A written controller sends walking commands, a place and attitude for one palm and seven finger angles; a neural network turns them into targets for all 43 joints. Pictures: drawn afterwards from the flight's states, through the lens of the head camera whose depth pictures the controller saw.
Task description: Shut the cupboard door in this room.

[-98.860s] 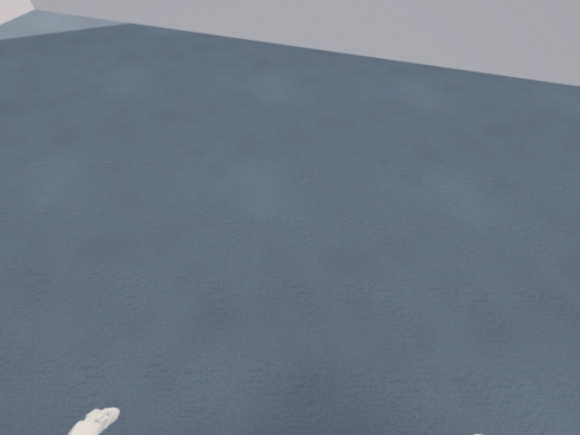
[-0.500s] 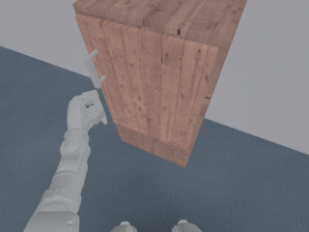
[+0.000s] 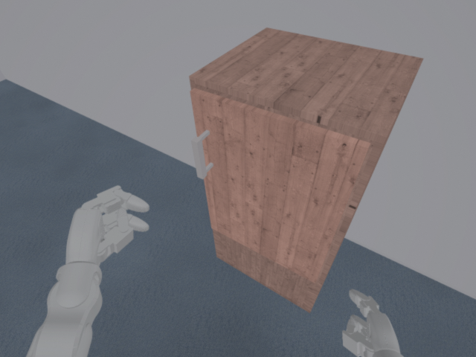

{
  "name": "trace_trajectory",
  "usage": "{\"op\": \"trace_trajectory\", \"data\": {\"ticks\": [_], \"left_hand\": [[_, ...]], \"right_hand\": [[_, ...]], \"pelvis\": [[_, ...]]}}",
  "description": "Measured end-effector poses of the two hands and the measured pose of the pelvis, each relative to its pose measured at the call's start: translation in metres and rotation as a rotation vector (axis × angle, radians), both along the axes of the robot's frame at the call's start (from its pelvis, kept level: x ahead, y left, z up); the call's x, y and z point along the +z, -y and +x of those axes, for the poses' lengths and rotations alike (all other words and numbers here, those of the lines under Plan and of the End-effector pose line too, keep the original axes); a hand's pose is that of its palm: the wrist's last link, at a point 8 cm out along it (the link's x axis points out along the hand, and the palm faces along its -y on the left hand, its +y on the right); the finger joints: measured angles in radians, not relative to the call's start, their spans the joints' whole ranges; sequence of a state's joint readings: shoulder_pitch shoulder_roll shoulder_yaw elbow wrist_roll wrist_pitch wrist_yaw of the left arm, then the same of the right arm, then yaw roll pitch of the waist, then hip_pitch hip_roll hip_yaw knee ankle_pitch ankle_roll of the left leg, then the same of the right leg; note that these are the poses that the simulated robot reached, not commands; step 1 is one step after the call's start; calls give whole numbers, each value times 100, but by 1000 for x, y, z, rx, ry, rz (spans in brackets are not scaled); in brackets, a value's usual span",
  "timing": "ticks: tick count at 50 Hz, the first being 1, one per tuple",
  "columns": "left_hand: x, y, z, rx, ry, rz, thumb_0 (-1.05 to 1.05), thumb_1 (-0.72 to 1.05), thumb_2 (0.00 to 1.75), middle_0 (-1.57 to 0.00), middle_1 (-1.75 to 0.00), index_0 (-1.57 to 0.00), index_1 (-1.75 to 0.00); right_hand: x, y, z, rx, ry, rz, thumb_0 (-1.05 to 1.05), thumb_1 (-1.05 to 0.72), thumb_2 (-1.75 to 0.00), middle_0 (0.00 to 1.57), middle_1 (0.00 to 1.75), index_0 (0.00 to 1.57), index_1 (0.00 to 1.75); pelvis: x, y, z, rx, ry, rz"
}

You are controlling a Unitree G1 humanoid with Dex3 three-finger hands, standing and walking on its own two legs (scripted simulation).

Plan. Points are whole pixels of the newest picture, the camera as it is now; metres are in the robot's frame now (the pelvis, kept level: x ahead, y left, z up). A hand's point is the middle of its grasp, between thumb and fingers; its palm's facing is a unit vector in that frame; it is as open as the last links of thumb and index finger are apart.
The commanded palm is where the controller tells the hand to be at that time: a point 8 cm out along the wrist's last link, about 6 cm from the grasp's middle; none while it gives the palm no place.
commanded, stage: draw the hand back to the body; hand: left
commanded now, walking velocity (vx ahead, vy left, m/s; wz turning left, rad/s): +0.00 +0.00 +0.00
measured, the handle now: (203, 154) +0.63 +0.16 -0.05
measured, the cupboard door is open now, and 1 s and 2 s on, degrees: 1 1 1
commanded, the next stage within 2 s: step back with the hand held close in 0.74 s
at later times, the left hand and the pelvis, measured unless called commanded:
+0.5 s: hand (26, 259) +0.19 +0.27 +0.17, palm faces +0.49 -0.77 -0.41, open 7.0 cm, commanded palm +0.14 +0.30 +0.18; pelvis +0.00 +0.00 +0.01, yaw +1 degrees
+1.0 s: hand (49, 261) +0.19 +0.25 +0.16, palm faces +0.44 -0.79 -0.43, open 7.4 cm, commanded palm +0.13 +0.29 +0.18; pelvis -0.01 -0.01 +0.01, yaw +1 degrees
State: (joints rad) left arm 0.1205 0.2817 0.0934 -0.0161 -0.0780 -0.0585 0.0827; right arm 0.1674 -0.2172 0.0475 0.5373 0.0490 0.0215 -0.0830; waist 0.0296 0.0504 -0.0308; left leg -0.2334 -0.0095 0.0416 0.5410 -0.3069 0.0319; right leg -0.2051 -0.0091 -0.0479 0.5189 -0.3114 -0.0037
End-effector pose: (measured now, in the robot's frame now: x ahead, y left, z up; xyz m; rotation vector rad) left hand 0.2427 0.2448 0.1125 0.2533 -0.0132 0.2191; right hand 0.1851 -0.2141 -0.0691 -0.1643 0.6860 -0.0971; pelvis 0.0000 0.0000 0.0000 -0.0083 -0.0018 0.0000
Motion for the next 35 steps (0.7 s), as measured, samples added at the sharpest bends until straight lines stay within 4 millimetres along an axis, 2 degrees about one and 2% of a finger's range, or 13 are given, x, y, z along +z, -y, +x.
{"op": "trace_trajectory", "data": {"ticks": [8, 15, 21, 24, 30, 35], "left_hand": [[25, -23, -34, 79, 20, 57, 1, 89, 89, -71, -85, -71, -86], [55, -48, -67, 177, 66, 163, 1, 89, 89, -52, -64, -52, -65], [82, -60, -95, 245, 120, 256, 1, 89, 89, -36, -47, -36, -47], [79, -61, -102, 271, 116, 249, 1, 89, 89, -30, -40, -30, -40], [58, -50, -100, 264, 72, 179, 1, 89, 89, -23, -33, -23, -33], [64, -39, -99, 224, 112, 185, 1, 89, 89, -21, -31, -22, -31]], "right_hand": [[3, -17, 10, 57, 13, 19, 1, -91, -90, 21, 30, 20, 30], [-3, -13, 4, 64, -10, 13, 1, -91, -90, 21, 30, 20, 30], [-6, -4, -3, 54, -11, 9, 1, -91, -90, 21, 30, 20, 30], [-8, 1, -6, 53, -12, 5, 1, -91, -90, 20, 30, 20, 30], [-8, 10, -14, 43, -15, -14, 1, -91, -90, 20, 30, 20, 30], [-2, 17, -17, 26, 16, -23, 1, -91, -90, 20, 30, 20, 30]], "pelvis": [[6, -4, 9, 2, 30, 1], [7, -4, 12, 5, 41, -1], [8, -2, 9, 7, 49, 0], [8, 0, 5, 11, 54, 1], [8, 5, -2, 12, 58, 6], [8, 11, -2, 7, 68, 6]]}}
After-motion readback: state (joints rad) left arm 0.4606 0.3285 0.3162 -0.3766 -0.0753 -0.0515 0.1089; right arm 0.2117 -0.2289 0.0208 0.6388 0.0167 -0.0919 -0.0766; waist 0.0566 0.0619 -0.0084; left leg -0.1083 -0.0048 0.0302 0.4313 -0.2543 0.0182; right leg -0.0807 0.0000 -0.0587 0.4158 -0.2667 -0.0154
